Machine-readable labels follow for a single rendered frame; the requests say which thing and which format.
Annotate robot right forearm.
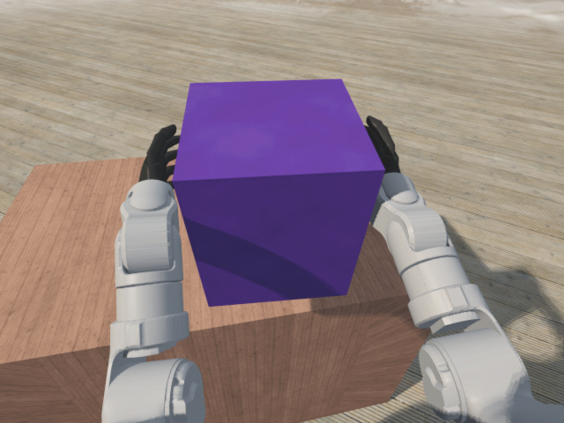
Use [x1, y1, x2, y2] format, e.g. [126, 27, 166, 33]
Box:
[370, 173, 532, 394]

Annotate robot right hand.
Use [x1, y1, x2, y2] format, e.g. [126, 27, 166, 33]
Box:
[364, 115, 401, 174]

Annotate robot left hand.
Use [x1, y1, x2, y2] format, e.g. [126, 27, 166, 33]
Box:
[138, 124, 181, 189]

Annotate pedestal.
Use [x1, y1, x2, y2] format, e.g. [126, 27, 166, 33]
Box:
[0, 157, 431, 423]

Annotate robot left forearm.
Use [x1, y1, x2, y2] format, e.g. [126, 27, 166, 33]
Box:
[101, 180, 189, 423]

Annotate robot left upper arm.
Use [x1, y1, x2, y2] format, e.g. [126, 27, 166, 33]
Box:
[103, 358, 206, 423]

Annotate robot right upper arm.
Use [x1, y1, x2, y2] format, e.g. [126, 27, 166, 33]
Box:
[419, 328, 564, 423]

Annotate carton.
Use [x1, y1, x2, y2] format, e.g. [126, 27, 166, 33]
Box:
[172, 78, 385, 307]

